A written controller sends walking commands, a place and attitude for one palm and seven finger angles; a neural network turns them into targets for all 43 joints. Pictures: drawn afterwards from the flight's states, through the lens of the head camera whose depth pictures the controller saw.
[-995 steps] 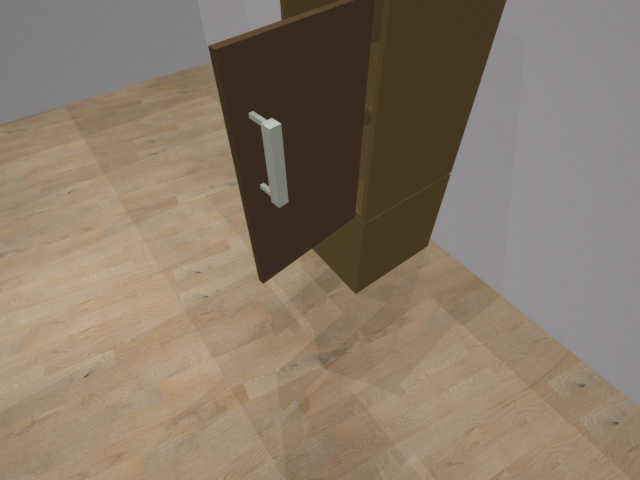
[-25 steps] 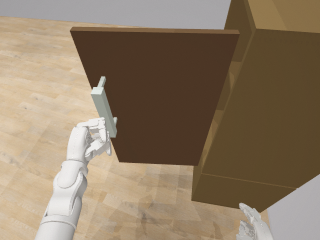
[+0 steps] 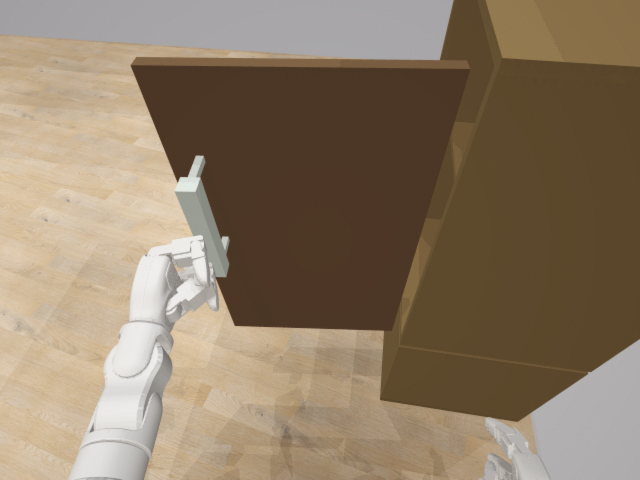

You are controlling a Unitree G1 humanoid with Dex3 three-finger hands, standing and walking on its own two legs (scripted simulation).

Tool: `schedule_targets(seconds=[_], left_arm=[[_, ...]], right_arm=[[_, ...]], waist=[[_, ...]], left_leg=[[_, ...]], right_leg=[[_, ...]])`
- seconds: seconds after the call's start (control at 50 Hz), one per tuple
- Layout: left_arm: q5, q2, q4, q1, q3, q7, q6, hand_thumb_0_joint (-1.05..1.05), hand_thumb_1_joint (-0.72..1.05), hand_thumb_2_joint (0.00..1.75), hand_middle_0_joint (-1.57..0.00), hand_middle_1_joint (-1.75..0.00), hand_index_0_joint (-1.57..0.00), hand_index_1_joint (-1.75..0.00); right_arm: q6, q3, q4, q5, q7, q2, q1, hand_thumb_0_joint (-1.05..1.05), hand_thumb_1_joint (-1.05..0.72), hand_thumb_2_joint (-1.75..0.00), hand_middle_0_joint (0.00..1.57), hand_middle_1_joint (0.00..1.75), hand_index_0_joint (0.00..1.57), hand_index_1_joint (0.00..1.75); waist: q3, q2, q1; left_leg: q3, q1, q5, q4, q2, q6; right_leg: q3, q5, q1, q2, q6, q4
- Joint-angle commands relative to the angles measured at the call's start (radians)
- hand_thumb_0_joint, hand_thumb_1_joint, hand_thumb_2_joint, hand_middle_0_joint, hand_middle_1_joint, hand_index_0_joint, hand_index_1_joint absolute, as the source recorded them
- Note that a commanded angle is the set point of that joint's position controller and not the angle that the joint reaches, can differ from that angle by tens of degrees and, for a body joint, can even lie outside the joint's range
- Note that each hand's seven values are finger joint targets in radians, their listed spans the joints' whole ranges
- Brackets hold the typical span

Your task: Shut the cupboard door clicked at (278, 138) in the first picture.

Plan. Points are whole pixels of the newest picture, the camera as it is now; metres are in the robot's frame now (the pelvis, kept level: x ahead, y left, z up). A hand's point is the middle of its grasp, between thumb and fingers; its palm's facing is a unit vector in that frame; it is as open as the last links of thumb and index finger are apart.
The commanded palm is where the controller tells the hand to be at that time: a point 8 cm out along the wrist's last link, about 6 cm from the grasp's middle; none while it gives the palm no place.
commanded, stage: push the door shut along its arc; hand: left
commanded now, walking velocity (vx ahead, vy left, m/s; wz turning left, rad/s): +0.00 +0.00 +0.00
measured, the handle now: (209, 220) +0.44 +0.17 +0.07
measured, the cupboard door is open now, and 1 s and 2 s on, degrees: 97 80 68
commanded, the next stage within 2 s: pull the fist back off the door in 1.84 s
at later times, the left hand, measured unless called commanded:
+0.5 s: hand (222, 250) +0.38 +0.14 +0.08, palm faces -0.13 -0.99 -0.05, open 3.1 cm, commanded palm +0.38 +0.18 +0.08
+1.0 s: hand (239, 216) +0.44 +0.12 +0.08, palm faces -0.25 -0.97 -0.05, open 3.2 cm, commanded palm +0.45 +0.15 +0.08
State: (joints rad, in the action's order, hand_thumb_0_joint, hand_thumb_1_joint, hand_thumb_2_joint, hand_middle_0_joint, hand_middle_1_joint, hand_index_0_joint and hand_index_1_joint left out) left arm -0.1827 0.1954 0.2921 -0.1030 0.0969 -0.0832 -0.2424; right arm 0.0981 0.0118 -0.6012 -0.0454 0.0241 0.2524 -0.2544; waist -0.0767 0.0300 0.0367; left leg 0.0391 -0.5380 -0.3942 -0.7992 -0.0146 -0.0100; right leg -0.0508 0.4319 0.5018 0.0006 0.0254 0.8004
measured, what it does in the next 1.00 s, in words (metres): stands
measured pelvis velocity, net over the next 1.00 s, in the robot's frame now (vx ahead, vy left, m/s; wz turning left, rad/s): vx -0.03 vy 0.01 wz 0.03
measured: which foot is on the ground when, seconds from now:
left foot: down 0.00-1.00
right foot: down 0.00-1.00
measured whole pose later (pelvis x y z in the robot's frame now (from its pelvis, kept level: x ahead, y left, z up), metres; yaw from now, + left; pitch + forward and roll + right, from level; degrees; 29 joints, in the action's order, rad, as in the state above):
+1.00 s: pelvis -0.03 +0.01 -0.02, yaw +2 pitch +14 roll -1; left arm -0.18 0.36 1.12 -0.90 0.11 -0.31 -0.34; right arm 0.08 0.02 -0.71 -0.03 0.02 0.28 -0.34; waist -0.06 0.02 0.13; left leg 0.01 -0.79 -0.38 -0.91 0.00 -0.03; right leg -0.08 0.42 0.73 -0.02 0.02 0.90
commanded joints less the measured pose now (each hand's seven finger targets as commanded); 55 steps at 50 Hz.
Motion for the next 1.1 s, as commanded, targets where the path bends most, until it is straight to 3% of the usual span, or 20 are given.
schedule_targets(seconds=[0.0, 0.1, 0.12, 0.2, 0.28, 0.36, 0.38, 0.4, 0.48, 0.56, 0.6, 0.62, 0.7, 0.76, 0.8, 0.82, 0.9, 0.92, 1.0, 1.08], left_arm=[[-0.008, 0.137, -0.22, -0.299, 0.037, -0.012, -0.073, 0.0, 0.9, 0.9, -1.3, -1.5, -1.3, -1.5], [-0.011, 0.156, -0.132, -0.487, 0.027, -0.042, -0.073, 0.0, 0.9, 0.9, -1.3, -1.5, -1.3, -1.5], [-0.014, 0.141, -0.124, -0.507, 0.014, -0.049, -0.074, 0.0, 0.9, 0.9, -1.3, -1.5, -1.3, -1.5], [-0.019, 0.16, -0.014, -0.51, 0.036, -0.069, -0.059, 0.0, 0.9, 0.9, -1.3, -1.5, -1.3, -1.5], [-0.016, 0.198, 0.065, -0.62, 0.058, -0.087, -0.063, 0.0, 0.9, 0.9, -1.3, -1.5, -1.3, -1.5], [-0.018, 0.191, 0.101, -0.729, 0.041, -0.113, -0.086, 0.0, 0.9, 0.9, -1.3, -1.5, -1.3, -1.5], [-0.016, 0.232, 0.13, -0.73, 0.073, -0.116, -0.087, 0.0, 0.9, 0.9, -1.3, -1.5, -1.3, -1.5], [-0.016, 0.203, 0.143, -0.765, 0.043, -0.127, -0.09, 0.0, 0.9, 0.9, -1.3, -1.5, -1.3, -1.5], [-0.014, 0.231, 0.244, -0.878, 0.05, -0.155, -0.108, 0.0, 0.9, 0.9, -1.3, -1.5, -1.3, -1.5], [-0.013, 0.183, 0.307, -0.999, -0.003, -0.184, -0.128, 0.0, 0.9, 0.9, -1.3, -1.5, -1.3, -1.5], [-0.013, 0.178, 0.345, -1.04, -0.009, -0.194, -0.136, 0.0, 0.9, 0.9, -1.3, -1.5, -1.3, -1.5], [-0.013, 0.206, 0.364, -1.056, 0.015, -0.201, -0.142, 0.0, 0.9, 0.9, -1.3, -1.5, -1.3, -1.5], [-0.018, 0.179, 0.428, -1.125, -0.011, -0.229, -0.158, 0.0, 0.9, 0.9, -1.3, -1.5, -1.3, -1.5], [-0.011, 0.228, 0.488, -1.219, 0.014, -0.239, -0.166, 0.0, 0.9, 0.9, -1.3, -1.5, -1.3, -1.5], [-0.003, 0.182, 0.507, -1.262, -0.027, -0.245, -0.17, 0.0, 0.9, 0.9, -1.3, -1.5, -1.3, -1.5], [0.003, 0.21, 0.517, -1.283, -0.008, -0.248, -0.173, 0.0, 0.9, 0.9, -1.3, -1.5, -1.3, -1.5], [0.007, 0.169, 0.602, -1.35, -0.04, -0.259, -0.152, 0.0, 0.9, 0.9, -1.3, -1.5, -1.3, -1.5], [0.01, 0.214, 0.601, -1.385, -0.008, -0.258, -0.151, 0.0, 0.9, 0.9, -1.3, -1.5, -1.3, -1.5], [0.027, 0.201, 0.619, -1.437, -0.02, -0.265, -0.141, 0.0, 0.9, 0.9, -1.3, -1.5, -1.3, -1.5], [0.031, 0.243, 0.62, -1.469, 0.021, -0.273, -0.133, 0.0, 0.9, 0.9, -1.3, -1.5, -1.3, -1.5]], right_arm=[[0.045, -0.045, 0.146, -0.004, 0.004, 0.123, 0.05, 0.0, -0.9, -0.9, 0.2, 0.3, 0.2, 0.3], [0.038, -0.042, 0.121, -0.008, 0.015, 0.13, 0.04, 0.0, -0.9, -0.9, 0.2, 0.3, 0.2, 0.3], [0.039, -0.043, 0.119, -0.01, 0.015, 0.127, 0.042, 0.0, -0.9, -0.9, 0.2, 0.3, 0.2, 0.3], [0.03, -0.044, 0.114, -0.008, 0.011, 0.134, 0.02, 0.0, -0.9, -0.9, 0.2, 0.3, 0.2, 0.3], [0.015, -0.044, 0.104, -0.007, 0.011, 0.143, 0.0, 0.0, -0.9, -0.9, 0.2, 0.3, 0.2, 0.3], [0.007, -0.044, 0.095, -0.009, 0.009, 0.139, -0.012, 0.0, -0.9, -0.9, 0.2, 0.3, 0.2, 0.3], [0.005, -0.047, 0.091, -0.008, 0.011, 0.146, -0.02, 0.0, -0.9, -0.9, 0.2, 0.3, 0.2, 0.3], [0.003, -0.045, 0.089, -0.01, 0.01, 0.144, -0.022, 0.0, -0.9, -0.9, 0.2, 0.3, 0.2, 0.3], [-0.004, -0.049, 0.067, -0.009, 0.014, 0.154, -0.047, 0.0, -0.9, -0.9, 0.2, 0.3, 0.2, 0.3], [-0.002, -0.051, 0.047, -0.01, 0.01, 0.156, -0.071, 0.0, -0.9, -0.9, 0.2, 0.3, 0.2, 0.3], [-0.003, -0.053, 0.037, -0.007, 0.01, 0.16, -0.084, 0.0, -0.9, -0.9, 0.2, 0.3, 0.2, 0.3], [-0.003, -0.056, 0.031, -0.006, 0.01, 0.165, -0.095, 0.0, -0.9, -0.9, 0.2, 0.3, 0.2, 0.3], [-0.004, -0.053, 0.019, -0.005, 0.009, 0.167, -0.108, 0.0, -0.9, -0.9, 0.2, 0.3, 0.2, 0.3], [-0.004, -0.051, 0.005, -0.004, 0.013, 0.176, -0.127, 0.0, -0.9, -0.9, 0.2, 0.3, 0.2, 0.3], [0.0, -0.052, -0.006, 0.001, 0.012, 0.174, -0.138, 0.0, -0.9, -0.9, 0.2, 0.3, 0.2, 0.3], [0.003, -0.054, -0.012, 0.002, 0.011, 0.181, -0.149, 0.0, -0.9, -0.9, 0.2, 0.3, 0.2, 0.3], [0.007, -0.055, -0.031, 0.009, 0.007, 0.186, -0.178, 0.0, -0.9, -0.9, 0.2, 0.3, 0.2, 0.3], [0.007, -0.055, -0.034, 0.011, 0.009, 0.195, -0.193, 0.0, -0.9, -0.9, 0.2, 0.3, 0.2, 0.3], [0.013, -0.055, -0.038, 0.021, 0.003, 0.191, -0.218, 0.0, -0.9, -0.9, 0.2, 0.3, 0.2, 0.3], [0.008, -0.059, -0.036, 0.029, 0.0, 0.196, -0.246, 0.0, -0.9, -0.9, 0.2, 0.3, 0.2, 0.3]], waist=[[-0.244, -0.036, 0.018], [-0.235, -0.033, 0.046], [-0.248, -0.005, 0.044], [-0.287, -0.032, 0.031], [-0.271, -0.078, 0.046], [-0.296, -0.032, 0.06], [-0.295, -0.042, 0.055], [-0.292, -0.031, 0.07], [-0.283, -0.039, 0.086], [-0.311, 0.022, 0.109], [-0.325, 0.001, 0.122], [-0.34, -0.016, 0.119], [-0.326, 0.006, 0.136], [-0.309, -0.015, 0.157], [-0.321, 0.016, 0.171], [-0.335, 0.027, 0.17], [-0.335, 0.023, 0.199], [-0.357, 0.025, 0.2], [-0.424, 0.06, 0.208], [-0.475, 0.075, 0.207]], left_leg=[[-0.031, 0.169, 0.27, 0.082, 0.007, -0.017], [-0.044, 0.174, 0.225, 0.078, 0.006, -0.018], [-0.044, 0.187, 0.227, 0.077, 0.008, -0.016], [-0.049, 0.188, 0.263, 0.076, 0.009, -0.016], [-0.049, 0.158, 0.255, 0.071, 0.011, -0.02], [-0.047, 0.169, 0.254, 0.068, 0.017, -0.02], [-0.048, 0.162, 0.252, 0.063, 0.015, -0.022], [-0.049, 0.166, 0.247, 0.066, 0.017, -0.023], [-0.057, 0.152, 0.19, 0.062, 0.017, -0.026], [-0.072, 0.194, 0.198, 0.055, 0.018, -0.023], [-0.078, 0.199, 0.199, 0.049, 0.016, -0.025], [-0.08, 0.193, 0.198, 0.045, 0.016, -0.026], [-0.085, 0.191, 0.188, 0.037, 0.016, -0.027], [-0.089, 0.148, 0.133, 0.035, 0.015, -0.029], [-0.099, 0.173, 0.132, 0.026, 0.014, -0.029], [-0.106, 0.178, 0.134, 0.023, 0.012, -0.027], [-0.119, 0.168, 0.128, 0.0, 0.009, -0.028], [-0.125, 0.164, 0.131, -0.003, 0.006, -0.027], [-0.134, 0.185, 0.189, -0.03, 0.009, -0.029], [-0.136, 0.194, 0.258, -0.051, 0.007, -0.032]], right_leg=[[0.031, -0.371, -0.065, -0.008, -0.02, -0.111], [0.034, -0.307, -0.021, -0.007, -0.017, -0.117], [0.034, -0.306, -0.015, -0.007, -0.014, -0.116], [0.031, -0.344, -0.038, -0.007, -0.012, -0.108], [0.035, -0.347, -0.036, -0.009, -0.015, -0.109], [0.041, -0.351, -0.027, -0.008, -0.013, -0.107], [0.044, -0.347, -0.033, -0.008, -0.012, -0.108], [0.04, -0.339, -0.015, -0.007, -0.012, -0.108], [0.042, -0.264, 0.023, -0.002, -0.01, -0.115], [0.03, -0.245, 0.091, 0.004, -0.001, -0.1], [0.026, -0.239, 0.107, 0.007, -0.002, -0.097], [0.029, -0.238, 0.103, 0.009, -0.002, -0.095], [0.024, -0.22, 0.146, 0.012, 0.002, -0.09], [0.029, -0.165, 0.177, 0.013, -0.001, -0.09], [0.022, -0.151, 0.22, 0.016, 0.002, -0.081], [0.022, -0.146, 0.235, 0.016, 0.005, -0.073], [0.011, -0.131, 0.302, 0.022, 0.005, -0.054], [0.014, -0.13, 0.309, 0.021, 0.006, -0.046], [0.009, -0.159, 0.326, 0.025, 0.01, -0.023], [0.01, -0.204, 0.325, 0.03, 0.012, -0.006]])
